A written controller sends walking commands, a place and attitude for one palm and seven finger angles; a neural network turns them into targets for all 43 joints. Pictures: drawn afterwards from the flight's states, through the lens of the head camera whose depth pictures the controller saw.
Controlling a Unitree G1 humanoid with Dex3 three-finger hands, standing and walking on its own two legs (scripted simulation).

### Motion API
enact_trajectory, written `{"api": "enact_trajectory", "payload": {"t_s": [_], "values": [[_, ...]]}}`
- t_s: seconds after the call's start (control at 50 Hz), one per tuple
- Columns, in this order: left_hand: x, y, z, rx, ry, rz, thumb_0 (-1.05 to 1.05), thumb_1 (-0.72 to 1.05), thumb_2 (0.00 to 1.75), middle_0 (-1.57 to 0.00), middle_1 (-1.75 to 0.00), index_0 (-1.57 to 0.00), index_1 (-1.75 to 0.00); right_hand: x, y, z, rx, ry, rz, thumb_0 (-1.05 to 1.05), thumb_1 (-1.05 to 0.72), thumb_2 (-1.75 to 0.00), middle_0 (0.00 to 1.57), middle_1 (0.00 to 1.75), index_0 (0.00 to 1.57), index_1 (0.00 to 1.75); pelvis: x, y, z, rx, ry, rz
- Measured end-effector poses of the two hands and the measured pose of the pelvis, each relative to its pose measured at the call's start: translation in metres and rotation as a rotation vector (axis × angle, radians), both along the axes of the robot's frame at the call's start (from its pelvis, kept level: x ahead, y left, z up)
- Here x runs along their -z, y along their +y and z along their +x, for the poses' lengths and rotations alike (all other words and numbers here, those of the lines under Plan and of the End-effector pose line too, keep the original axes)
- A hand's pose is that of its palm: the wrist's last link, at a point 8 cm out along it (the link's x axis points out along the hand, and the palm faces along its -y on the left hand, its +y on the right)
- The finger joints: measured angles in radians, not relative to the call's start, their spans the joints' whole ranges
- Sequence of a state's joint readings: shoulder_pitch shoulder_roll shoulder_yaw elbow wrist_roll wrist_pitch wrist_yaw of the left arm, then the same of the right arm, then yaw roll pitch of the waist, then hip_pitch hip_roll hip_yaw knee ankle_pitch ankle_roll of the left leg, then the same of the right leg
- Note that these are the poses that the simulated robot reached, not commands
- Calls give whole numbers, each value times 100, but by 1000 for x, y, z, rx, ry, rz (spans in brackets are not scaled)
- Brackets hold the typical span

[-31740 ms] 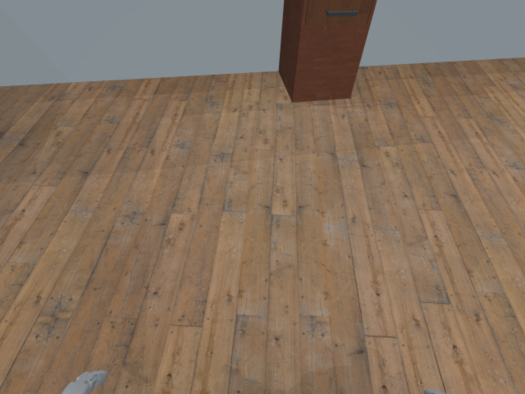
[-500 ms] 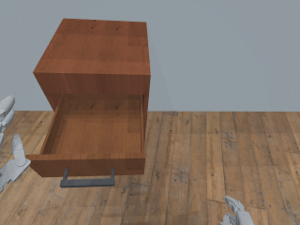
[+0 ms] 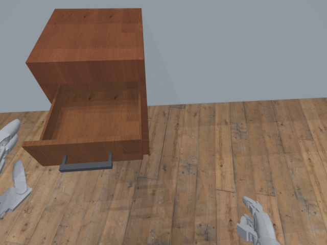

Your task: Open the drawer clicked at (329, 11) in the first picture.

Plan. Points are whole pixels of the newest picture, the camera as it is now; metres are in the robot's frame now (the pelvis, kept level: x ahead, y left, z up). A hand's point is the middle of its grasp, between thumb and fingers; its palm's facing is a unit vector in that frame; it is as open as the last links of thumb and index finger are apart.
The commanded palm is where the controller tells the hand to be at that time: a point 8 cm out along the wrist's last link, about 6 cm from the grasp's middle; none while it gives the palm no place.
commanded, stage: stop stepping back and stand still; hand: left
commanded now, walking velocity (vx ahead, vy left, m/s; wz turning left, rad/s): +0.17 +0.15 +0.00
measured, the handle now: (87, 161) +0.40 +0.29 -0.18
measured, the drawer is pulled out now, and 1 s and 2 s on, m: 0.30 0.30 0.30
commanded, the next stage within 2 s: let the arm hang, fingers relaxed in 1.20 s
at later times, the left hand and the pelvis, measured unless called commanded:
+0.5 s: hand out of the picture +0.10 +0.20 +0.14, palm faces +0.35 -0.83 -0.43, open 7.4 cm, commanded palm +0.04 +0.25 +0.17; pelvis -0.08 -0.03 +0.00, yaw +2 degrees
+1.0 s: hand out of the picture +0.12 +0.22 +0.14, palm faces +0.37 -0.82 -0.44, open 7.4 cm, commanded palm +0.06 +0.26 +0.17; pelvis -0.06 -0.02 +0.00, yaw +3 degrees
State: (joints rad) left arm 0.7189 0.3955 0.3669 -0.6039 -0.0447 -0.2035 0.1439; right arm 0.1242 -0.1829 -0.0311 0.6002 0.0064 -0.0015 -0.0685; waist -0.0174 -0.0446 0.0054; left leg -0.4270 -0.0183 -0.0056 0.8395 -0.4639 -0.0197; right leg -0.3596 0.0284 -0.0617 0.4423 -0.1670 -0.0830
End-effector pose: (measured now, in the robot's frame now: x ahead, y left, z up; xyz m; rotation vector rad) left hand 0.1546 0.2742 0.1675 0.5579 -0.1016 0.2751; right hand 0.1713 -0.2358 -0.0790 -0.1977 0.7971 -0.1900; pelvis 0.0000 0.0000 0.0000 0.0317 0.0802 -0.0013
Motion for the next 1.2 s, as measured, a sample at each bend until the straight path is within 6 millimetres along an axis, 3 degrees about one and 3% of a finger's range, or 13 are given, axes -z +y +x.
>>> {"api": "enact_trajectory", "payload": {"t_s": [0.1, 0.2, 0.26, 0.38, 0.52, 0.62, 0.74, 0.94, 1.12, 1.2], "values": [[8, 0, -31, -18, -35, -41, 2, 89, 90, -21, -30, -22, -31, -2, -12, -33, -27, 18, -74, 1, -91, -90, 20, 30, 20, 30, 6, -1, -28, -44, -19, -30], [-9, -7, -59, -8, -101, 4, 2, 89, 90, -21, -30, -22, -31, -5, -7, -64, -55, -20, -38, 1, -91, -90, 20, 30, 20, 30, 5, -10, -48, -40, -52, -4], [-20, -13, -73, -16, -147, 47, 2, 89, 90, -21, -30, -21, -31, 3, -3, -76, -68, -45, 18, 1, -91, -90, 20, 30, 20, 30, 9, -17, -56, -35, -65, -4], [-13, -24, -86, -51, -151, -4, 2, 89, 90, -21, -30, -21, -31, 17, -8, -99, -80, 11, 65, 1, -91, -90, 21, 30, 21, 30, 7, -28, -73, -39, -79, -17], [5, -32, -89, -25, -76, -64, 2, 89, 90, -21, -30, -21, -31, 4, -29, -117, -40, 24, -4, 1, -91, -90, 21, 30, 21, 30, 1, -29, -79, -40, -52, 1], [-7, -30, -93, 17, -121, 7, 2, 88, 90, -21, -30, -22, -31, 1, -35, -114, -36, -17, -45, 1, -91, -90, 21, 30, 20, 30, 8, -27, -80, -45, -76, 2], [-24, -27, -93, -21, -157, 72, 2, 89, 90, -21, -30, -22, -31, 11, -25, -97, -57, -40, 26, 1, -91, -90, 20, 30, 20, 30, 9, -31, -73, -57, -102, -25], [10, -20, -84, -79, -56, -72, 2, 89, 90, -21, -30, -21, -31, 4, -11, -77, -98, -7, 18, 1, -91, -90, 21, 30, 20, 30, 3, -25, -64, -51, -93, -30], [-10, -14, -66, -38, -108, -23, 2, 89, 90, -21, -30, -21, -31, -5, 2, -51, -118, -47, 18, 1, -91, -90, 21, 30, 21, 30, 0, -18, -54, -49, -84, -39], [-8, -8, -59, -40, -90, -25, 2, 89, 90, -21, -30, -21, -31, -6, 6, -45, -105, -54, 30, 1, -91, -90, 21, 30, 21, 30, 0, -14, -51, -45, -79, -43]]}}
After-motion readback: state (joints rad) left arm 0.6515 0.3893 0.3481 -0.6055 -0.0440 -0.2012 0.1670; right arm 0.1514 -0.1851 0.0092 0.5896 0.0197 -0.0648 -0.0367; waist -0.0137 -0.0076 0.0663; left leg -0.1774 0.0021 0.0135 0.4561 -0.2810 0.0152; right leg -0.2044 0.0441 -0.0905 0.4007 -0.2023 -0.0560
